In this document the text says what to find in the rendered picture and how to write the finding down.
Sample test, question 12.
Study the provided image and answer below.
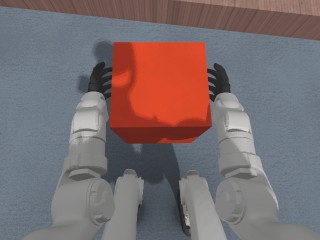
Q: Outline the robot left upper arm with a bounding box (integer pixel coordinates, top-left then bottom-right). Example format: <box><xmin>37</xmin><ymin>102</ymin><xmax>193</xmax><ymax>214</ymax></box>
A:
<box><xmin>22</xmin><ymin>177</ymin><xmax>116</xmax><ymax>240</ymax></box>

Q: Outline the robot left forearm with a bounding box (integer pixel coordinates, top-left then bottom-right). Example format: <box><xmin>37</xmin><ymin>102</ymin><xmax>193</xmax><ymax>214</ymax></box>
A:
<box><xmin>51</xmin><ymin>91</ymin><xmax>109</xmax><ymax>219</ymax></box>

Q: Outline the robot shin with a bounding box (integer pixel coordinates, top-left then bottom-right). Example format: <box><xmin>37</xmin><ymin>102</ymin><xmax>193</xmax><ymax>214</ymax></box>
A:
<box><xmin>115</xmin><ymin>169</ymin><xmax>138</xmax><ymax>211</ymax></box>
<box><xmin>182</xmin><ymin>170</ymin><xmax>209</xmax><ymax>226</ymax></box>

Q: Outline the left robot hand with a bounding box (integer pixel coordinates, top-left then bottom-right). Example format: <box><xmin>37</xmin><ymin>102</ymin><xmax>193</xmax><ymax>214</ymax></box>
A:
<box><xmin>87</xmin><ymin>61</ymin><xmax>113</xmax><ymax>100</ymax></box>

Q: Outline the right robot hand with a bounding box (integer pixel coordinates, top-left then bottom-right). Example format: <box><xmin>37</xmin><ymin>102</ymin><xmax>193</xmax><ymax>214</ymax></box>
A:
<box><xmin>207</xmin><ymin>63</ymin><xmax>231</xmax><ymax>102</ymax></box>

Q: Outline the right robot shin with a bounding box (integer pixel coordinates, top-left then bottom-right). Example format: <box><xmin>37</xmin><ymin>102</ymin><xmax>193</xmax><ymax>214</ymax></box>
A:
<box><xmin>182</xmin><ymin>170</ymin><xmax>209</xmax><ymax>226</ymax></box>

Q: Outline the robot right upper arm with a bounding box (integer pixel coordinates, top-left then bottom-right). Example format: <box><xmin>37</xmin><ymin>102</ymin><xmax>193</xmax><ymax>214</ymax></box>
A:
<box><xmin>214</xmin><ymin>177</ymin><xmax>320</xmax><ymax>240</ymax></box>

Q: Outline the left robot shin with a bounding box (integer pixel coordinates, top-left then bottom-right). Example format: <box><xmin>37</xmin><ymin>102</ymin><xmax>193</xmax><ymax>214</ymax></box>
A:
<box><xmin>115</xmin><ymin>169</ymin><xmax>138</xmax><ymax>211</ymax></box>

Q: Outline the robot right forearm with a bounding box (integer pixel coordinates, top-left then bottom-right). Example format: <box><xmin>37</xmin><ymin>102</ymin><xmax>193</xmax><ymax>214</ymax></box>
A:
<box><xmin>211</xmin><ymin>92</ymin><xmax>279</xmax><ymax>210</ymax></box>

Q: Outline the carton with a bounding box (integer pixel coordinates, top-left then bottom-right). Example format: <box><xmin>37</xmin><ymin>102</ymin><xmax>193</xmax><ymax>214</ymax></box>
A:
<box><xmin>109</xmin><ymin>42</ymin><xmax>212</xmax><ymax>144</ymax></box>

